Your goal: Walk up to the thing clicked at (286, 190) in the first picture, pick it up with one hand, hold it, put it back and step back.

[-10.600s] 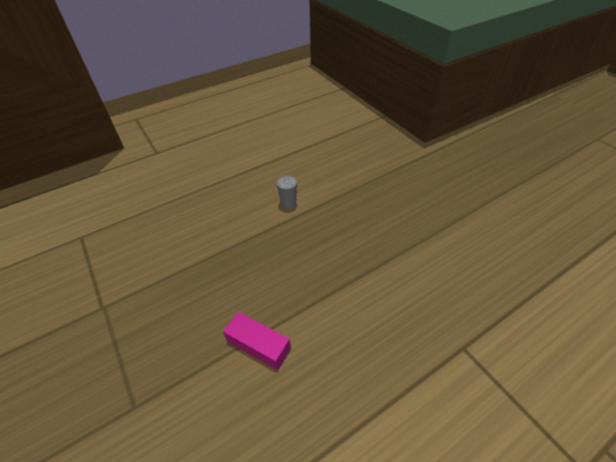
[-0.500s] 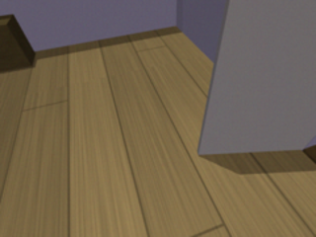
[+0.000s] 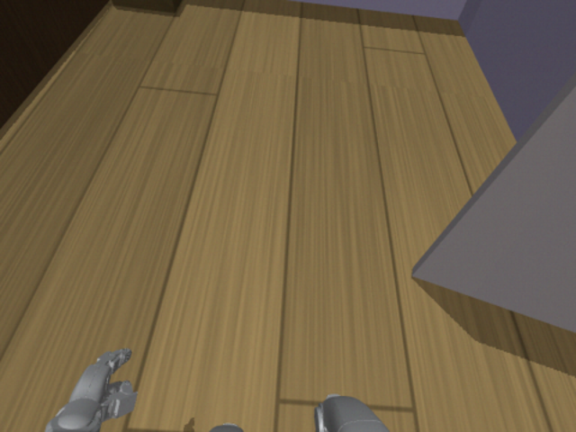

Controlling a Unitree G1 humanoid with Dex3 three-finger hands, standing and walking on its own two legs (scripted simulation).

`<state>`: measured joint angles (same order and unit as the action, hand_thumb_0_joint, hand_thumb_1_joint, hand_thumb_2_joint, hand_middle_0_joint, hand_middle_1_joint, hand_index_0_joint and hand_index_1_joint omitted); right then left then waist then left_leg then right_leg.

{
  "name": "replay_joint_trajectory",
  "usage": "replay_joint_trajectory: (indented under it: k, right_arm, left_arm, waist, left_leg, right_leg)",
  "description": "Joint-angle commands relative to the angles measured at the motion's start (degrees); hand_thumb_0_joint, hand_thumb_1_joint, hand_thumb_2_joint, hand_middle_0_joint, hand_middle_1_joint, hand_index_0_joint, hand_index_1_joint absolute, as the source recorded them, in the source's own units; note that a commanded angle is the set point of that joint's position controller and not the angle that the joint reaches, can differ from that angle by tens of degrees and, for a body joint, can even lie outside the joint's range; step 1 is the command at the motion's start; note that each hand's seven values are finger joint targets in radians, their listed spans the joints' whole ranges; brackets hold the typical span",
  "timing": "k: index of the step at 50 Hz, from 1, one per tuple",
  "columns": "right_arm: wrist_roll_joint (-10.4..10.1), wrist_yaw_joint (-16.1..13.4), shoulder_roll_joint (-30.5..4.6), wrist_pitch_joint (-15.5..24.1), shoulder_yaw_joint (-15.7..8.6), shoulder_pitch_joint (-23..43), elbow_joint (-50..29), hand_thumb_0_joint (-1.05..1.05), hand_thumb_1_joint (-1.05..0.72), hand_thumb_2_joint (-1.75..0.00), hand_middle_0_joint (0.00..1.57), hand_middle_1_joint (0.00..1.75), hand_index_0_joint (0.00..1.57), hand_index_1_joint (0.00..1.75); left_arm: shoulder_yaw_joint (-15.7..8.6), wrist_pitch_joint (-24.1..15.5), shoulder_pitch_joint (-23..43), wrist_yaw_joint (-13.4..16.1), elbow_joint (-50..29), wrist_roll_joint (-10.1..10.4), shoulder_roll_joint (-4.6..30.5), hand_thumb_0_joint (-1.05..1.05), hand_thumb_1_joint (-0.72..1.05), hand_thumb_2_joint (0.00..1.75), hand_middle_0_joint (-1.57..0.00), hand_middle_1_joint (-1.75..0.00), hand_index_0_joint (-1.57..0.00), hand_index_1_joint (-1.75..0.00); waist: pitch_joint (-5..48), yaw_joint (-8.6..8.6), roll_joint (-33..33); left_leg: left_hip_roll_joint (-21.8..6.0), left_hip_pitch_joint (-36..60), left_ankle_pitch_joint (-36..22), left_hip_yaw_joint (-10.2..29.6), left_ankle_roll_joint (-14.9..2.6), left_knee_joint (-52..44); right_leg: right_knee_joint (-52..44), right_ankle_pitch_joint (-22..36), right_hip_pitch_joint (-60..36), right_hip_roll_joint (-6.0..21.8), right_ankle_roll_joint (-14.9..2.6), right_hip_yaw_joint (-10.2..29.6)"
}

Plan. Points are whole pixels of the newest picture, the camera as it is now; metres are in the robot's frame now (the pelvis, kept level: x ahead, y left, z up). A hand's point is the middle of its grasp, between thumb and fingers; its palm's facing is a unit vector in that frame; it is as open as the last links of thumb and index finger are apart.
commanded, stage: walk up
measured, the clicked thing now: out of the picture +0.17 +1.41 -0.70
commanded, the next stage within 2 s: none
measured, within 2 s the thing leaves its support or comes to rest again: neither
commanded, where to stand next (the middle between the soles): +0.07 -0.03 m, yaw +78 degrees
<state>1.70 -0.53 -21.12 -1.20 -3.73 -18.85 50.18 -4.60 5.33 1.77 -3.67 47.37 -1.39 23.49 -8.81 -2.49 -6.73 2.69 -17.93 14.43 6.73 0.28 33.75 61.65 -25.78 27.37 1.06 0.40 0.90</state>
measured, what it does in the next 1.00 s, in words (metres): steps on the spot, turning left: right foot, then left foot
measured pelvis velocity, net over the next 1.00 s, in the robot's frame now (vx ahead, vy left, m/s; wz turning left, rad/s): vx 0.04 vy -0.09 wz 0.92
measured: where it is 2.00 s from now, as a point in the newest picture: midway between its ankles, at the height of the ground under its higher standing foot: outside the picture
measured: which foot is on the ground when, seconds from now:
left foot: down 0.00-0.22, up 0.24-0.60, down 0.62-0.96, up 0.98-1.00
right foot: up 0.00-0.20, down 0.22-0.64, up 0.66-0.94, down 0.96-1.00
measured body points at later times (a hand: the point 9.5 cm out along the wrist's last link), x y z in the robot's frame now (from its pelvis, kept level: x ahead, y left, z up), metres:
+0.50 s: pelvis +0.00 -0.08 +0.01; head +0.04 -0.06 +0.46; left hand -0.08 +0.25 -0.09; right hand +0.27 -0.30 -0.09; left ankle -0.03 +0.07 -0.69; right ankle +0.02 -0.16 -0.73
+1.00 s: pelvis +0.04 -0.09 -0.02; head +0.07 -0.06 +0.43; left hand -0.16 +0.19 -0.11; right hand +0.37 -0.19 -0.12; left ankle -0.04 +0.03 -0.71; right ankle +0.17 -0.14 -0.73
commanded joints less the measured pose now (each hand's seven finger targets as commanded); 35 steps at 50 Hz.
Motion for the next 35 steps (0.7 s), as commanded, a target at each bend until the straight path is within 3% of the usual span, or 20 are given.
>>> replay_joint_trajectory:
  k: [1, 6, 8, 9, 10, 11, 12, 13, 15, 17, 21, 24, 27, 29, 30, 31, 32, 33, 34, 35]
  right_arm:
    - [0.2, -2.1, -16.8, 2.8, -4.6, -1.2, -8.3, 0.0, -0.9, -0.9, 0.2, 0.3, 0.2, 0.3]
    - [0.7, -2.0, -17.3, 2.5, -4.8, -1.9, -11.8, 0.0, -0.9, -0.9, 0.2, 0.3, 0.2, 0.3]
    - [0.6, -1.6, -17.1, 1.9, -4.5, 1.8, -13.8, 0.0, -0.9, -0.9, 0.2, 0.3, 0.2, 0.3]
    - [0.4, -1.4, -15.8, 1.6, -4.0, 3.8, -14.8, 0.0, -0.9, -0.9, 0.2, 0.3, 0.2, 0.3]
    - [-0.1, -1.2, -11.3, 1.4, -2.5, 2.9, -15.3, 0.0, -0.9, -0.9, 0.2, 0.3, 0.2, 0.3]
    - [-0.8, -1.7, -8.5, 1.2, -1.5, -1.6, -15.0, 0.0, -0.9, -0.9, 0.2, 0.3, 0.2, 0.3]
    - [0.3, -2.3, -13.8, 1.1, -3.2, -0.5, -14.3, 0.0, -0.9, -0.9, 0.2, 0.3, 0.2, 0.3]
    - [0.0, -1.8, -15.9, 0.9, -3.7, 2.4, -13.2, 0.0, -0.9, -0.9, 0.2, 0.3, 0.2, 0.3]
    - [-0.1, 0.0, -15.2, 1.0, -4.0, 2.4, -12.0, 0.0, -0.9, -0.9, 0.2, 0.3, 0.2, 0.3]
    - [-0.3, 1.6, -13.2, 1.1, -3.1, 1.1, -11.5, 0.0, -0.9, -0.9, 0.2, 0.3, 0.2, 0.3]
    - [-0.1, 2.6, -12.1, 0.6, -2.9, 7.2, -14.0, 0.0, -0.9, -0.9, 0.2, 0.3, 0.2, 0.3]
    - [-0.2, 2.7, -11.8, 0.8, -3.1, 8.3, -14.9, 0.0, -0.9, -0.9, 0.2, 0.3, 0.2, 0.3]
    - [-0.5, 2.4, -11.6, 0.8, -3.5, 6.5, -15.3, 0.0, -0.9, -0.9, 0.2, 0.3, 0.2, 0.3]
    - [-0.3, 1.8, -12.2, 1.4, -4.2, 1.8, -14.4, 0.0, -0.9, -0.9, 0.2, 0.3, 0.2, 0.3]
    - [0.1, 1.2, -14.7, 2.2, -5.6, -2.8, -13.2, 0.0, -0.9, -0.9, 0.2, 0.3, 0.2, 0.3]
    - [0.7, 0.4, -18.8, 2.8, -6.7, -4.8, -14.0, 0.0, -0.9, -0.9, 0.2, 0.3, 0.2, 0.3]
    - [0.5, -0.3, -23.7, 3.0, -7.1, -3.3, -15.5, 0.0, -0.9, -0.9, 0.2, 0.3, 0.2, 0.3]
    - [-0.7, -0.4, -23.6, 3.0, -7.5, -3.6, -15.1, 0.0, -0.9, -0.9, 0.2, 0.3, 0.2, 0.3]
    - [-1.3, -0.7, -20.8, 3.0, -6.5, -1.0, -15.7, 0.0, -0.9, -0.9, 0.2, 0.3, 0.2, 0.3]
    - [-1.1, -0.8, -18.5, 3.1, -5.1, 1.3, -16.3, 0.0, -0.9, -0.9, 0.2, 0.3, 0.2, 0.3]
  left_arm:
    - [-3.1, -2.0, 1.3, 0.6, -8.2, -0.3, 8.8, 0.0, 0.9, 0.9, -0.2, -0.3, -0.2, -0.3]
    - [-2.8, -3.3, -0.7, 1.3, -10.6, 0.1, 7.4, 0.0, 0.9, 0.9, -0.2, -0.3, -0.2, -0.3]
    - [-3.0, -3.9, -6.1, 1.5, -9.4, 0.5, 6.8, 0.0, 0.9, 0.9, -0.2, -0.3, -0.2, -0.3]
    - [-3.4, -4.2, -10.0, 1.8, -8.1, 0.5, 7.3, 0.0, 0.9, 0.9, -0.2, -0.3, -0.2, -0.3]
    - [-4.5, -4.6, -12.9, 2.2, -7.7, -0.3, 11.2, 0.0, 0.9, 0.9, -0.2, -0.3, -0.2, -0.3]
    - [-4.8, -4.8, -10.4, 2.4, -9.4, -1.1, 15.6, 0.0, 0.9, 0.9, -0.2, -0.3, -0.2, -0.3]
    - [-5.5, -4.5, -4.9, 2.0, -10.8, -1.2, 16.8, 0.0, 0.9, 0.9, -0.2, -0.3, -0.2, -0.3]
    - [-5.0, -5.0, -3.1, 1.8, -11.2, -1.3, 14.6, 0.0, 0.9, 0.9, -0.2, -0.3, -0.2, -0.3]
    - [-3.7, -6.1, -2.1, 1.9, -10.3, -1.3, 11.7, 0.0, 0.9, 0.9, -0.2, -0.3, -0.2, -0.3]
    - [-4.1, -6.5, -5.8, 1.8, -9.3, -1.1, 11.7, 0.0, 0.9, 0.9, -0.2, -0.3, -0.2, -0.3]
    - [-4.3, -6.7, -13.5, 1.4, -10.1, -1.0, 12.7, 0.0, 0.9, 0.9, -0.2, -0.3, -0.2, -0.3]
    - [-4.5, -6.5, -15.6, 1.2, -11.4, -1.0, 13.6, 0.0, 0.9, 0.9, -0.2, -0.3, -0.2, -0.3]
    - [-4.6, -5.8, -15.4, 0.9, -12.4, -0.9, 14.7, 0.0, 0.9, 0.9, -0.2, -0.3, -0.2, -0.3]
    - [-4.2, -5.6, -14.6, 0.8, -13.3, -0.4, 14.5, 0.0, 0.9, 0.9, -0.2, -0.3, -0.2, -0.3]
    - [-2.6, -5.6, -16.2, 0.9, -13.1, 0.5, 12.8, 0.0, 0.9, 0.9, -0.2, -0.3, -0.2, -0.3]
    - [-1.6, -5.5, -19.0, 1.2, -13.7, 0.9, 9.2, 0.0, 0.9, 0.9, -0.2, -0.3, -0.2, -0.3]
    - [-1.4, -4.8, -18.3, 1.1, -15.0, 0.6, 9.1, 0.0, 0.9, 0.9, -0.2, -0.3, -0.2, -0.3]
    - [-1.9, -4.7, -14.2, 1.8, -15.2, 0.2, 12.8, 0.0, 0.9, 0.9, -0.2, -0.3, -0.2, -0.3]
    - [-1.9, -4.5, -15.8, 1.5, -14.1, 0.3, 13.9, 0.0, 0.9, 0.9, -0.2, -0.3, -0.2, -0.3]
    - [-2.0, -4.7, -18.9, 1.4, -12.4, 0.6, 12.8, 0.0, 0.9, 0.9, -0.2, -0.3, -0.2, -0.3]
  waist:
    - [12.9, 2.15, 14.4]
    - [13.6, 1.8, 15.7]
    - [13.2, 4.81, 16.1]
    - [13.6, 7.26, 13.7]
    - [13.5, 8.59, 3.2]
    - [12.8, 6.04, -9.0]
    - [11.4, 5.34, -7.1]
    - [6.7, 4.21, -1.8]
    - [2.9, 2.59, 0.2]
    - [4.6, 3.41, -3.7]
    - [4.6, 7.4, -4.4]
    - [6.5, 7.73, -3.1]
    - [8.2, 6.63, -3.8]
    - [10.5, 3.54, -1.0]
    - [13.4, 0.7, 5.6]
    - [13.8, -0.05, 17.0]
    - [14.1, 0.91, 19.4]
    - [12.6, -0.79, 14.9]
    - [10.6, 1.05, 9.6]
    - [10.3, 2.61, 10.6]
  left_leg:
    - [-11.0, 12.5, -20.8, 20.1, -11.55, -9.2]
    - [-10.7, 8.3, -24.7, 26.0, -12.33, -6.8]
    - [-8.2, 1.4, -20.5, 24.8, -10.0, -5.0]
    - [-5.4, -4.4, -14.5, 21.0, -7.3, -2.0]
    - [0.6, -13.9, 0.6, 13.7, -3.89, 6.1]
    - [5.1, -21.7, 17.3, 4.6, -0.83, 17.1]
    - [-0.7, -21.5, 17.7, 0.0, 0.6, 24.0]
    - [-1.5, -17.7, 14.6, 0.2, 0.66, 27.9]
    - [-2.6, -14.8, 5.9, -0.2, 0.29, 29.4]
    - [-3.1, -15.8, 4.0, -3.4, -0.56, 24.9]
    - [-3.5, -16.6, 4.9, -6.9, 0.11, 16.2]
    - [-3.1, -10.5, 3.6, -9.3, -0.48, 9.6]
    - [-2.2, -3.6, 4.2, -11.6, -1.7, 4.3]
    - [-0.4, 6.6, 0.5, -12.6, -3.28, -4.7]
    - [-0.6, 18.3, 1.9, -7.7, -4.49, -7.4]
    - [-9.8, 26.5, -2.5, 10.0, -8.99, -12.5]
    - [-22.4, 24.9, -9.4, 30.1, -17.62, -10.6]
    - [-25.0, 15.5, -1.5, 33.2, -20.78, -14.7]
    - [-19.9, 13.6, -0.1, 22.9, -17.26, -13.7]
    - [-16.2, 14.7, -3.2, 17.2, -14.64, -10.5]
  right_leg:
    - [-3.5, -0.1, 2.8, -0.7, -0.62, 3.0]
    - [-15.6, -3.0, -4.6, -3.7, -2.22, 3.4]
    - [-25.0, -0.1, -13.6, -4.7, -3.11, 2.9]
    - [-34.8, 6.2, -22.3, -3.9, -3.97, 1.9]
    - [-42.6, 4.3, -29.8, 4.5, -5.08, 11.1]
    - [-46.6, 2.4, -30.7, 19.8, -8.15, 26.3]
    - [-47.9, -1.5, -21.9, 27.9, -14.97, 30.7]
    - [-48.7, 0.2, -14.8, 25.6, -15.95, 28.3]
    - [-46.8, 6.2, -12.1, 16.2, -10.58, 14.9]
    - [-43.2, 14.9, -19.2, 13.2, -8.52, 7.1]
    - [-43.1, 24.0, -27.2, 15.2, -7.49, 3.1]
    - [-40.5, 30.4, -26.9, 16.9, -6.93, -0.7]
    - [-36.4, 30.7, -23.2, 18.5, -6.73, -3.9]
    - [-27.3, 28.0, -18.2, 17.2, -4.84, -8.3]
    - [-14.9, 27.3, -9.6, 14.2, -3.19, -11.3]
    - [-1.9, 10.1, 4.3, 7.2, -0.05, -13.0]
    - [3.0, -10.1, 13.6, 1.2, 1.6, -7.1]
    - [4.4, -10.0, 10.1, 5.3, 0.36, 1.3]
    - [3.3, -6.3, 8.6, 6.1, -0.2, 1.7]
    - [0.5, -4.7, 8.7, 5.9, -0.31, 1.6]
